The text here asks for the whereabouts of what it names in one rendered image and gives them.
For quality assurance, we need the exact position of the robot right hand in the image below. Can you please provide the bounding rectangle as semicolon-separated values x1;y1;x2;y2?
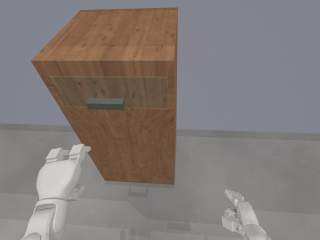
221;189;259;234

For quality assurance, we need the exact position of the robot right forearm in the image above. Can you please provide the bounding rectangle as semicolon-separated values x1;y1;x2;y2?
241;224;271;240

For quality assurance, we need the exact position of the cabinet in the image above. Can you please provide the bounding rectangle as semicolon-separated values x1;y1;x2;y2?
31;7;178;185

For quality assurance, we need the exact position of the robot left hand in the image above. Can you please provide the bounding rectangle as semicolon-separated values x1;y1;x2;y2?
36;144;91;202

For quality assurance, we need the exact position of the drawer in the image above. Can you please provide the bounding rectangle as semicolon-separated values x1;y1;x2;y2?
48;76;169;109

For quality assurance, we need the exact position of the handle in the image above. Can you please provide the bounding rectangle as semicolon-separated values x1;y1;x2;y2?
86;92;127;110

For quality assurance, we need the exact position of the robot left forearm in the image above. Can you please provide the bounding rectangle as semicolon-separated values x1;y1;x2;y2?
21;197;70;240

